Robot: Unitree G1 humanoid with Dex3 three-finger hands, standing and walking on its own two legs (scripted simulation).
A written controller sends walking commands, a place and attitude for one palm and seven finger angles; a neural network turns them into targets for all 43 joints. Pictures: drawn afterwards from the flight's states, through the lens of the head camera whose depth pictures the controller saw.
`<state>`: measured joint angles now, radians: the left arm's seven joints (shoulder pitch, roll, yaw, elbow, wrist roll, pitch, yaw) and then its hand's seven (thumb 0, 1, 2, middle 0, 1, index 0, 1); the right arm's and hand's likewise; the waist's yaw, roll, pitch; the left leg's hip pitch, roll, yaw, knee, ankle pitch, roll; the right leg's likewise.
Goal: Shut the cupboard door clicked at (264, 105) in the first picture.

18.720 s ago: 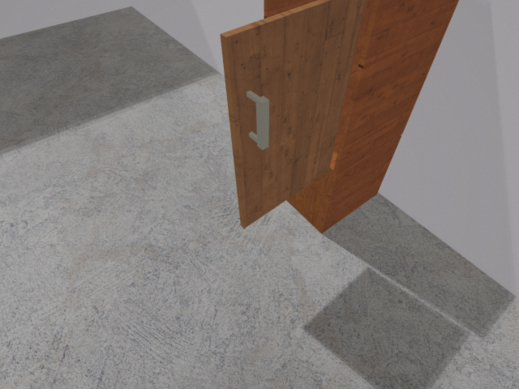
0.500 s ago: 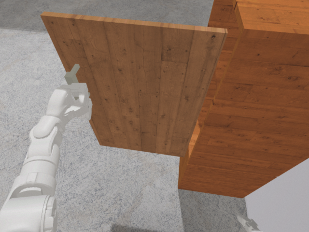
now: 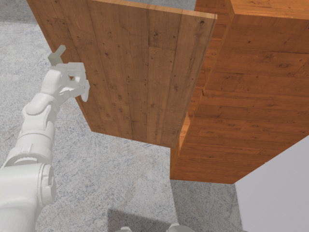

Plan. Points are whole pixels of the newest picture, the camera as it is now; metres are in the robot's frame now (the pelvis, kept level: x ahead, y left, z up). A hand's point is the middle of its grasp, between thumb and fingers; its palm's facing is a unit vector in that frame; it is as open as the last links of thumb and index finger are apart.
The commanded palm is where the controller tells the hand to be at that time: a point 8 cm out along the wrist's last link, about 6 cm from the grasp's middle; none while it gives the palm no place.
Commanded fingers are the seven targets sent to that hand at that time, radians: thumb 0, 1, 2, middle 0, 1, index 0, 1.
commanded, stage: push the door shut along its arc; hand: left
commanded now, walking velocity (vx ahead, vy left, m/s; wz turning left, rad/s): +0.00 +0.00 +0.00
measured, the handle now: (65, 69) +0.53 +0.22 +0.10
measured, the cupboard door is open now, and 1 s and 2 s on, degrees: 82 66 57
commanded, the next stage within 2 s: pull the fist back off the door in 1.02 s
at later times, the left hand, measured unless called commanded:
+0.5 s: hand (100, 71) +0.51 +0.12 +0.11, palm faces -0.39 -0.92 +0.00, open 3.1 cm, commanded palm +0.52 +0.17 +0.10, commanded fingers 0.00 0.90 0.90 -1.30 -1.50 -1.30 -1.50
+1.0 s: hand (112, 62) +0.55 +0.09 +0.11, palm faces -0.46 -0.89 +0.00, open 3.3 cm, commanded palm +0.57 +0.12 +0.10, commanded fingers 0.00 0.90 0.90 -1.30 -1.50 -1.30 -1.50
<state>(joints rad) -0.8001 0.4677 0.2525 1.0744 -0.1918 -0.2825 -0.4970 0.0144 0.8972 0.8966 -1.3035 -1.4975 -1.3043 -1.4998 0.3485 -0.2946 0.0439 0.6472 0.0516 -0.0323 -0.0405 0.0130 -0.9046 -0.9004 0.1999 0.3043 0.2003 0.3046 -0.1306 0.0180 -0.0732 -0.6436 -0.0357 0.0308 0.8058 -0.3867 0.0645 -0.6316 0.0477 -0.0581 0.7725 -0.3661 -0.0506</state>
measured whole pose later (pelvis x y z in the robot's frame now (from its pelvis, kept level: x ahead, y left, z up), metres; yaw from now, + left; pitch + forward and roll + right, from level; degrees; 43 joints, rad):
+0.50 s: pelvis +0.00 +0.01 -0.01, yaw -1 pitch +18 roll -2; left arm -1.05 0.53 0.26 1.23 -0.14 -0.25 -0.54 0.01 0.88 0.90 -1.30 -1.50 -1.30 -1.50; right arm 0.39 -0.30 0.04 0.67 0.03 -0.02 -0.05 0.01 -0.90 -0.90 0.20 0.30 0.20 0.30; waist -0.20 0.03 -0.08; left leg -0.79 -0.02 0.04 0.90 -0.42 0.07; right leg -0.78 0.06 -0.05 0.84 -0.39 -0.05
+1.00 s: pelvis +0.01 +0.01 -0.03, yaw -1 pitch +22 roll -3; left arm -1.26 0.54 0.17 1.31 -0.13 -0.19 -0.53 0.01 0.97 0.96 -1.30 -1.50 -1.30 -1.50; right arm 0.36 -0.30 0.04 0.72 0.01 -0.04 -0.05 0.01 -0.90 -0.90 0.20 0.30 0.20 0.30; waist -0.22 0.04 -0.08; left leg -0.91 -0.02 0.02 0.99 -0.46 0.07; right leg -0.88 0.06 -0.08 0.92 -0.43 -0.05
